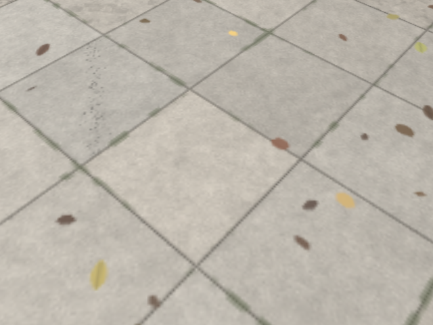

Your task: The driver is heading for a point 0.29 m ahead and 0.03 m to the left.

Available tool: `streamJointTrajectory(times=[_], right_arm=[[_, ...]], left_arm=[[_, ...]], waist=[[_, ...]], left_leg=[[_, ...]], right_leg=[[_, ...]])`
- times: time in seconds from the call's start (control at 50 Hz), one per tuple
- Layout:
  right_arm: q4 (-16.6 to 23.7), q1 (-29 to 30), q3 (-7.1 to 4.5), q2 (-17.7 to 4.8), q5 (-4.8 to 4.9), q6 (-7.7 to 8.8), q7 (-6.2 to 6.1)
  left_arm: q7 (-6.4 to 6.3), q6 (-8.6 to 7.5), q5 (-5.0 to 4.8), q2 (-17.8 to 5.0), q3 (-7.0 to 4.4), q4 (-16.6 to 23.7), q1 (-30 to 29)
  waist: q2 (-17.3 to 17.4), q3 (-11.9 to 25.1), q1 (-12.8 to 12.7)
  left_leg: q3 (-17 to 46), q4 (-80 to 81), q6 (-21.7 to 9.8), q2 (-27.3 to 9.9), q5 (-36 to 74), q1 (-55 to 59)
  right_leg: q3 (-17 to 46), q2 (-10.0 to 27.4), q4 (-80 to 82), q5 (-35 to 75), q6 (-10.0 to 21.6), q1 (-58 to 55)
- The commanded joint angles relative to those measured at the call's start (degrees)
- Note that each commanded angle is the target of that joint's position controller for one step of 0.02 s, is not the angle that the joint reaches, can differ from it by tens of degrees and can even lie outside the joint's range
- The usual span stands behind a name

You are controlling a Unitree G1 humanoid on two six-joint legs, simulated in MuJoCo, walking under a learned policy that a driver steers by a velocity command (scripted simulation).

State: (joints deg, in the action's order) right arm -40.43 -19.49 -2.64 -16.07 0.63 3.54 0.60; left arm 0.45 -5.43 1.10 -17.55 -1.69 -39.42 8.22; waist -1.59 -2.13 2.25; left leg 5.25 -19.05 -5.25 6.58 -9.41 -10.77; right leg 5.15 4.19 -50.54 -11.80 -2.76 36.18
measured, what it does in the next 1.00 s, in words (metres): walks ahead: right foot, then left foot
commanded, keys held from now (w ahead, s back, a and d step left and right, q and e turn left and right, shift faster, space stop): w+q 0.10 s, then no key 0.90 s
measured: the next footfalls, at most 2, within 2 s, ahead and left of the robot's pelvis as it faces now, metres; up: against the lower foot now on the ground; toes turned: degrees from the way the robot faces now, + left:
right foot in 0.20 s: +0.31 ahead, -0.14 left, +0.00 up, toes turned +10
left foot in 0.54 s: +0.27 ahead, +0.11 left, +0.00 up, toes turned +7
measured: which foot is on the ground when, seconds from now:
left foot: down 0.00-0.22, up 0.24-0.52, down 0.54-1.00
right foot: up 0.00-0.18, down 0.20-1.00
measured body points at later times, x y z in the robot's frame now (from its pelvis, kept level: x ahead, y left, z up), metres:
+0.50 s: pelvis +0.21 -0.05 -0.01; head +0.24 -0.05 +0.44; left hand +0.29 +0.22 -0.12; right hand +0.39 -0.29 -0.12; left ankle +0.22 +0.10 -0.73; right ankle +0.28 -0.14 -0.75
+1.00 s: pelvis +0.26 -0.03 -0.01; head +0.27 -0.02 +0.44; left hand +0.32 +0.25 -0.14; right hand +0.42 -0.26 -0.13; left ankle +0.23 +0.10 -0.75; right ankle +0.28 -0.14 -0.75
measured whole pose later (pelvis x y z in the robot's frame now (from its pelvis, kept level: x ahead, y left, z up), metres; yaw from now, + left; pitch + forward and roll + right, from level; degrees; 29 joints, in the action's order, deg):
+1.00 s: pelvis +0.26 -0.03 -0.01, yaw +10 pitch -2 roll +0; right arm -43.0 -13.0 -1.7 -13.3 -0.7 -0.4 -1.7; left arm -0.4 0.0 0.2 -14.3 -1.1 -53.0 8.5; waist 0.5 -2.0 -0.4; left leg 3.0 -31.5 0.8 0.0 -17.6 -12.3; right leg 0.0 -0.2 -30.8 -17.1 0.0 12.2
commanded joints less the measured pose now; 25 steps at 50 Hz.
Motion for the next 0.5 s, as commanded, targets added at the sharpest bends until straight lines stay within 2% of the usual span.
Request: streamJointTrajectory(times=[0.02, 0.06, 0.1, 0.16, 0.18, 0.2, 0.22, 0.24, 0.26, 0.28, 0.3, 0.32, 0.34, 0.36, 0.4, 0.44, 0.46, 0.5], right_arm=[[3.62, 1.39, -3.17, -10.67, 0.54, 0.39, -1.23], [2.57, -1.04, -3.34, -10.96, 0.75, -0.11, -1.49], [1.92, -2.37, -3.37, -10.59, 1.13, -0.55, -1.63], [1.31, -2.30, -3.30, -9.58, 0.53, -1.55, -2.23], [1.59, -1.23, -3.06, -8.72, 0.43, -1.82, -2.34], [2.35, -0.74, -2.43, -6.91, 0.07, -1.78, -2.27], [3.98, -2.26, -1.30, -4.13, -1.11, -1.49, -2.28], [2.42, -13.36, -0.43, -2.43, -0.18, -1.20, -1.90], [0.73, -13.79, -1.47, -7.96, 0.42, -1.60, -1.93], [1.45, -6.70, -2.16, -10.00, 0.69, -2.33, -2.16], [2.21, -2.30, -2.11, -9.58, 0.18, -3.09, -2.57], [3.03, -0.10, -2.07, -8.67, -0.41, -3.77, -2.79], [3.19, -0.44, -1.72, -6.88, -0.47, -4.35, -2.74], [2.86, -1.30, -1.26, -5.16, -0.53, -4.64, -2.76], [2.45, -1.59, -0.54, -3.22, -0.90, -4.47, -2.85], [2.22, -0.60, -0.40, -3.31, -0.85, -4.49, -2.78], [2.14, -0.08, -0.55, -3.83, -0.77, -4.72, -2.72], [1.98, 1.19, -0.72, -4.02, -0.98, -5.23, -2.50]], left_arm=[[-0.12, -0.54, -0.05, -2.71, -0.51, 4.06, -4.09], [0.25, -0.92, -0.67, -2.78, -0.56, 4.86, -7.59], [0.51, -1.24, -1.18, -3.95, -1.06, 5.47, -9.25], [0.79, -1.94, -0.45, -5.90, -2.21, 4.81, -7.06], [0.68, -2.30, 0.02, -6.10, -2.57, 3.95, -3.98], [0.43, -2.67, 0.93, -7.30, -3.00, 3.42, 0.07], [0.12, -2.71, 2.10, -10.94, -3.68, 3.16, 6.71], [0.46, -1.29, 1.19, -11.81, -4.19, 1.18, 9.80], [0.79, -0.34, -0.90, -8.66, -3.70, 1.64, 9.58], [0.70, 0.18, -1.10, -5.83, -2.82, 2.37, 6.59], [0.78, 0.57, -0.58, -3.79, -1.79, 2.41, 3.04], [0.90, 0.76, -0.27, -2.36, -1.08, 2.21, 0.21], [0.99, 0.90, 0.24, -2.24, -0.88, 1.62, -1.52], [1.07, 0.94, 0.51, -2.60, -1.04, 0.99, -2.66], [0.85, 1.18, 0.45, -3.83, -1.46, 0.01, -3.56], [0.56, 1.61, -0.14, -4.93, -1.80, -1.17, -2.64], [0.50, 1.92, -0.44, -5.15, -1.80, -1.60, -2.43], [0.54, 2.59, -0.88, -4.91, -1.45, -2.12, -3.50]], waist=[[5.54, 1.71, -0.08], [6.07, 2.11, 1.46], [6.62, 2.25, 1.64], [8.60, 3.08, 0.18], [8.62, 4.59, -1.67], [7.73, 8.76, -3.69], [-0.53, 17.35, -5.15], [-16.27, 25.50, -2.21], [-9.53, 23.93, -3.19], [-4.64, 16.18, -4.66], [-1.24, 11.67, -4.11], [-1.29, 8.39, -2.77], [-3.32, 6.89, -0.97], [-5.15, 6.35, -0.10], [-6.31, 8.08, 0.21], [-6.06, 10.67, -0.56], [-5.69, 11.05, -0.76], [-4.87, 9.39, -0.14]], left_leg=[[8.93, 6.15, -8.05, -10.92, 12.49, -5.31], [10.35, 5.21, -6.77, -11.09, 9.30, -5.39], [13.53, 2.87, -6.01, -12.21, 6.24, -2.34], [15.91, -5.04, -3.56, -13.56, 15.19, 4.44], [15.12, -9.24, -2.06, -12.14, 19.95, 5.15], [13.27, -16.32, 0.14, -9.22, 21.31, 3.40], [9.80, -31.52, 3.04, -4.94, 5.08, -6.15], [5.83, -48.50, 6.52, 1.28, -31.74, -20.54], [7.71, -54.40, 7.49, -2.32, -29.78, -24.05], [6.12, -55.99, 8.30, -3.84, -25.80, -26.27], [4.49, -53.27, 8.82, -5.55, -22.93, -25.33], [4.08, -49.19, 9.12, -7.46, -21.04, -23.16], [3.01, -43.96, 9.24, -8.89, -19.68, -18.21], [0.95, -38.74, 9.59, -8.71, -18.29, -14.17], [-1.27, -29.49, 10.05, -8.53, -15.44, -8.37], [-1.82, -23.07, 9.83, -8.53, -9.26, -4.36], [-2.05, -20.39, 9.52, -8.43, -6.75, -2.61], [-3.00, -12.97, 8.22, -7.87, -0.88, 2.01]], right_leg=[[-2.39, -2.88, 12.07, 12.08, -1.71, -5.99], [-2.34, -4.62, 16.96, 17.35, -1.61, -9.28], [-0.75, -5.02, 20.37, 16.63, -0.92, -10.05], [-0.68, -5.22, 23.86, 13.49, 1.88, -11.83], [-1.88, -5.34, 26.59, 16.02, 3.39, -16.14], [-1.00, -2.34, 27.12, 23.51, 5.60, -24.90], [8.95, 8.66, 21.81, 43.17, 10.54, -41.69], [28.12, 21.19, 21.66, 47.63, 21.54, -56.24], [31.31, 20.46, 24.54, 32.97, 20.80, -52.28], [23.90, 17.15, 26.04, 27.69, 18.26, -45.58], [18.25, 14.07, 27.53, 27.61, 16.54, -38.32], [14.62, 12.08, 28.86, 28.54, 16.02, -31.92], [11.03, 9.76, 30.52, 29.38, 15.12, -26.20], [7.64, 7.67, 31.60, 31.87, 15.00, -22.75], [4.12, 6.72, 31.51, 38.34, 15.78, -21.30], [3.79, 7.53, 31.36, 37.02, 16.23, -22.81], [3.88, 7.76, 31.42, 32.76, 16.10, -22.92], [3.59, 6.70, 31.59, 18.25, 14.58, -20.12]])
